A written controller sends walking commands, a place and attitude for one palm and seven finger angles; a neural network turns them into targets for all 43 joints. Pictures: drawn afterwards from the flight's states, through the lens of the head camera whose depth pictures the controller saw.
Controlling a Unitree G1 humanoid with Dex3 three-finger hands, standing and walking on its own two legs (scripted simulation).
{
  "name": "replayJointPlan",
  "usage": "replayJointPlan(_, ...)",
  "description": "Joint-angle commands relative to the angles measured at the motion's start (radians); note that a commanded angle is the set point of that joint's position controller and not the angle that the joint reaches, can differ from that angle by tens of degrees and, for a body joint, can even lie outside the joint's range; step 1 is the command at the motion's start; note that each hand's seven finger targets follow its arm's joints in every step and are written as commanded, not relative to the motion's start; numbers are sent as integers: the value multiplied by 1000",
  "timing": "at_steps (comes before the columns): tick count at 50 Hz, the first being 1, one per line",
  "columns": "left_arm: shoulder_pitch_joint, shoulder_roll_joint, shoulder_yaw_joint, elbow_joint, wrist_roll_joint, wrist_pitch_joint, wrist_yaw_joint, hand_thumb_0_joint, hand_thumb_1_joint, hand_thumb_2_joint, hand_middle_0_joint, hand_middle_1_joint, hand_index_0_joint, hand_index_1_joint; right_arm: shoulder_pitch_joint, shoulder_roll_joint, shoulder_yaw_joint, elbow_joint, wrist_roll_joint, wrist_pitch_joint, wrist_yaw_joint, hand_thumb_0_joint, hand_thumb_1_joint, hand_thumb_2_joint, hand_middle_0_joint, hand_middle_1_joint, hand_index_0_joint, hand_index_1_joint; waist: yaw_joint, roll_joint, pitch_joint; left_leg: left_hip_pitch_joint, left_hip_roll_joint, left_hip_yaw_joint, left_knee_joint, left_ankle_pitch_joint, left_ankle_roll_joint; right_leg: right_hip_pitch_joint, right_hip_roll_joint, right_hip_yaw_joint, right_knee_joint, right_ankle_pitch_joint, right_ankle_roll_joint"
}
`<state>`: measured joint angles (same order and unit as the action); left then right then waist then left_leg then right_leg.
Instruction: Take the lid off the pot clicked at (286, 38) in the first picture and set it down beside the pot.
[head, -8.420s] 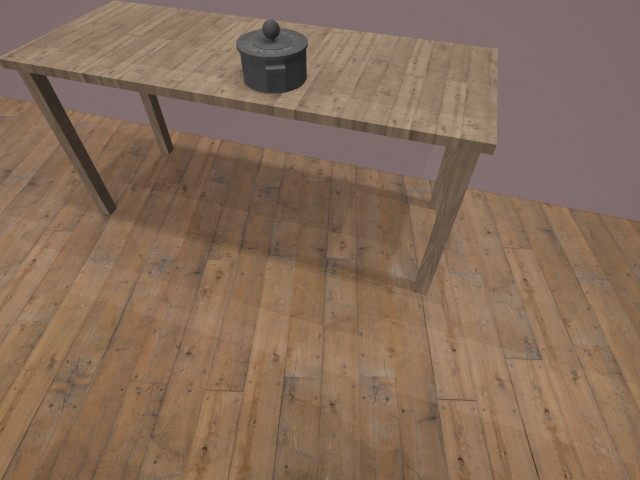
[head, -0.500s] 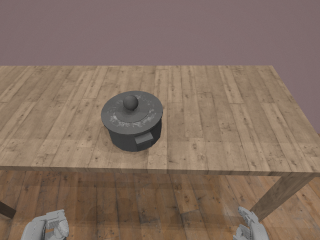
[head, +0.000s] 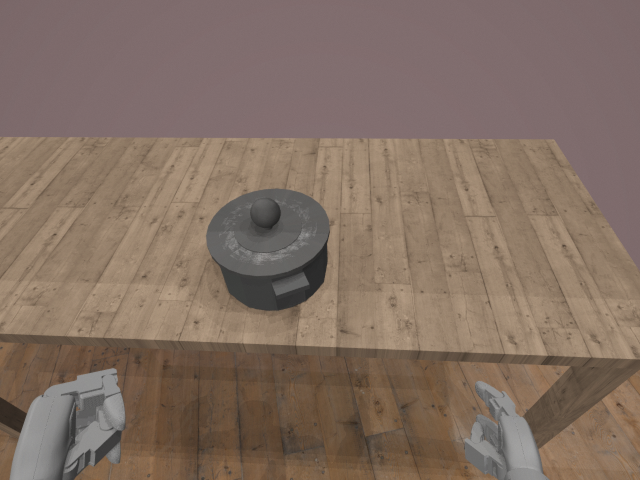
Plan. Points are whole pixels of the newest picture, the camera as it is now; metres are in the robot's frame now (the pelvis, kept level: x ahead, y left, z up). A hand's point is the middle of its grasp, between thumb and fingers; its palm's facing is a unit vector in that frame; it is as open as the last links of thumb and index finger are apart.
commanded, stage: raise the hand higher, near the body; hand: left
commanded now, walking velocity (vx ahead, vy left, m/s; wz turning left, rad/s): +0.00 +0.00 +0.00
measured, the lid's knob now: (265, 212) +0.47 +0.15 +0.07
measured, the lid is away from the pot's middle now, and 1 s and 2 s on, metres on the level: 0.00 0.00 0.00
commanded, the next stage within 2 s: reach forward and open the fingers in 0.12 s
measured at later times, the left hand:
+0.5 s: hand (80, 405) +0.16 +0.27 +0.09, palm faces -0.15 -0.11 -0.98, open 2.9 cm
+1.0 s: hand (79, 347) +0.20 +0.27 +0.13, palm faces -0.12 -0.06 -0.99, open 7.8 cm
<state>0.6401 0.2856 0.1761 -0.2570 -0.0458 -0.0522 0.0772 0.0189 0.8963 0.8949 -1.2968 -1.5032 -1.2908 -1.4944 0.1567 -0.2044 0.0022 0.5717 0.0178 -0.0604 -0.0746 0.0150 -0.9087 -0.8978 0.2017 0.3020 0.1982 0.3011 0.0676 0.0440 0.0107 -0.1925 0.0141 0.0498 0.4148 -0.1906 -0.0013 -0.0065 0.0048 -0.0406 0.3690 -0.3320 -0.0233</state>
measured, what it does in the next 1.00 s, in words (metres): shifts its weight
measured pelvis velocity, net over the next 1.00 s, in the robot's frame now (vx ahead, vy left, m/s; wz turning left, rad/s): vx -0.06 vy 0.02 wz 0.02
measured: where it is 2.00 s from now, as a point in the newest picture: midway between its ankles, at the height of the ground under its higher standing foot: outside the picture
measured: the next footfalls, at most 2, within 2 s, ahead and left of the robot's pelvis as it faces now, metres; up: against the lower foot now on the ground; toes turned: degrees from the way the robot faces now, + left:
none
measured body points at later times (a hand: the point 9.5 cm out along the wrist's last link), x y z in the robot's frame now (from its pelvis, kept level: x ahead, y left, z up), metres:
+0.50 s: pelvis -0.02 +0.00 -0.01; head -0.01 -0.05 +0.44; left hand +0.16 +0.27 +0.14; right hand +0.20 -0.22 -0.10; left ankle +0.02 +0.12 -0.74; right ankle -0.08 -0.10 -0.74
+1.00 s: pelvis -0.06 +0.02 +0.00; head -0.05 -0.03 +0.44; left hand +0.20 +0.28 +0.18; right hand +0.17 -0.18 -0.10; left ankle +0.02 +0.12 -0.74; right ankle -0.08 -0.10 -0.74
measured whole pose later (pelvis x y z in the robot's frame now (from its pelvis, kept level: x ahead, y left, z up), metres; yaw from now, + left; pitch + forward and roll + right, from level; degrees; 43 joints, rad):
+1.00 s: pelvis -0.06 +0.02 +0.00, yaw +1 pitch -2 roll -1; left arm 0.07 0.65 0.02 -0.22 0.75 0.10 -0.24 0.00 -0.02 1.25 -0.93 -0.42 -0.92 -0.41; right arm 0.08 -0.27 0.02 0.58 0.06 0.10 0.02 0.02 -0.91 -0.90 0.20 0.30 0.20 0.30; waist 0.07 0.14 0.02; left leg -0.28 0.00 0.04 0.42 -0.11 0.03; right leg -0.12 -0.01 -0.06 0.43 -0.28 0.00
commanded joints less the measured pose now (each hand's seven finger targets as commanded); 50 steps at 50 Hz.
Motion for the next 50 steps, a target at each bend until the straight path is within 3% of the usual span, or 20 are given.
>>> replayJointPlan(1,-27,159,121,-261,-4,-74,12,0,900,900,-1300,-1500,-1300,-1500,-106,-95,-31,-161,-5,-53,-10,0,-900,-900,200,300,200,300,-8,-8,-76,228,7,-5,1,271,42,-183,-22,-7,-68,383,26)
replayJointPlan(5,-51,143,114,-254,-9,-77,11,0,900,900,-1300,-1500,-1300,-1500,-117,-91,-28,-160,-5,-47,-9,0,-900,-900,200,300,200,300,-15,-30,-38,208,7,-4,-4,233,43,-195,-20,-7,-81,352,28)
replayJointPlan(11,-53,177,157,-308,-13,-91,19,0,900,900,-1300,-1500,-1300,-1500,-112,-92,-28,-154,-5,-57,-7,0,-900,-900,200,300,200,300,-2,-25,-88,224,10,-11,2,264,41,-167,-23,-5,-64,381,26)
replayJointPlan(12,-102,391,90,-366,411,-13,29,0,880,890,-1275,-1488,-1275,-1488,-121,-157,-22,-153,-19,0,8,0,-900,-900,200,300,200,300,1,48,-93,113,-6,17,51,341,51,-252,-2,23,18,427,22)
replayJointPlan(13,-120,318,95,-414,419,32,40,0,857,884,-1251,-1474,-1251,-1474,-127,-126,-29,-189,-14,35,21,0,-900,-900,200,300,200,300,4,68,-119,95,1,21,55,380,48,-234,-8,-13,44,435,10)
replayJointPlan(14,-104,355,86,-401,523,76,45,0,832,885,-1230,-1455,-1230,-1455,-150,-130,-32,-188,-2,62,28,0,-900,-900,200,300,200,300,13,84,-93,93,5,24,66,373,42,-243,3,13,39,436,-1)
replayJointPlan(17,-52,430,87,-339,709,173,15,0,743,915,-1185,-1362,-1185,-1362,-184,-144,-29,-207,0,140,52,0,-900,-900,200,300,200,300,26,4,-171,61,-3,14,77,307,43,-230,1,31,56,391,-1)
replayJointPlan(20,-170,505,73,-388,797,203,-39,0,644,967,-1183,-1181,-1183,-1181,-233,-147,-22,-231,21,159,58,0,-900,-900,200,300,200,300,12,34,-213,58,-12,-2,83,257,51,-203,-8,41,56,398,8)
replayJointPlan(21,-151,522,80,-359,809,201,-60,0,611,985,-1171,-1145,-1171,-1145,-217,-148,-24,-223,23,154,60,0,-900,-900,200,300,200,300,17,19,-243,74,-14,-14,87,268,54,-203,-10,37,55,397,15)
replayJointPlan(25,-257,495,-1,-262,768,190,-185,0,483,1050,-1123,-1003,-1123,-1003,-222,-155,-28,-205,42,142,57,0,-900,-900,200,300,200,300,-29,-61,-116,37,-29,-20,76,192,67,-253,-13,28,17,391,36)
replayJointPlan(29,-462,658,116,-305,775,115,-237,0,361,1100,-1074,-861,-1074,-861,-255,-157,-21,-196,37,103,33,0,-900,-900,200,300,200,300,-10,-23,-165,110,-34,-38,73,194,73,-259,-11,40,-13,358,32)
replayJointPlan(32,-429,586,78,-206,763,88,-245,0,274,1126,-1035,-755,-1035,-755,-198,-148,-27,-180,34,107,38,0,-900,-900,200,300,200,300,-12,2,-142,118,-31,-43,44,200,63,-248,-9,8,-24,303,30)
replayJointPlan(34,-477,612,111,-146,779,99,-250,0,215,1146,-1010,-684,-1010,-684,-234,-156,-23,-167,38,109,56,0,-900,-900,200,300,200,300,-3,-5,-104,110,-32,-41,35,182,57,-267,2,15,-42,281,19)
replayJointPlan(35,-527,547,35,-163,768,100,-255,0,184,1158,-997,-649,-997,-649,-220,-153,-23,-177,41,112,61,0,-900,-900,200,300,200,300,-18,2,-115,113,-29,-34,24,169,58,-248,-4,1,-34,259,24)
replayJointPlan(39,-653,612,54,-233,797,104,-257,0,61,1212,-948,-507,-948,-507,-267,-153,-19,-182,37,91,72,0,-900,-900,200,300,200,300,5,77,-176,153,-28,-51,0,172,56,-231,5,13,-36,224,10)
replayJointPlan(40,-656,574,11,-211,793,107,-261,0,29,1226,-936,-471,-936,-471,-247,-147,-18,-183,36,91,73,0,-900,-900,200,300,200,300,-5,54,-185,152,-25,-48,-5,162,56,-216,1,0,-29,205,15)
replayJointPlan(44,-726,649,84,-124,820,137,-268,0,-98,1290,-889,-329,-889,-329,-265,-161,-13,-166,36,101,84,0,-900,-900,200,300,200,300,13,47,-154,121,-22,-61,-30,133,48,-222,14,1,-32,163,2)
replayJointPlan(45,-760,576,5,-128,805,139,-277,0,-131,1307,-877,-294,-877,-294,-261,-154,-11,-171,40,104,85,0,-900,-900,200,300,200,300,-3,44,-160,124,-21,-53,-33,122,48,-219,9,-10,-29,150,8)
replayJointPlan(49,-809,610,23,-159,806,150,-292,0,-261,1379,-831,-152,-831,-152,-275,-160,-14,-183,41,94,95,0,-900,-900,200,300,200,300,8,47,-193,142,-17,-66,-37,109,48,-221,15,-3,-22,135,2)
replayJointPlan(50,-824,569,-24,-135,801,153,-301,0,-294,1398,-820,-116,-820,-116,-266,-155,-10,-180,40,95,94,0,-900,-900,200,300,200,300,-1,39,-190,138,-19,-62,-41,105,48,-220,11,-13,-21,126,5)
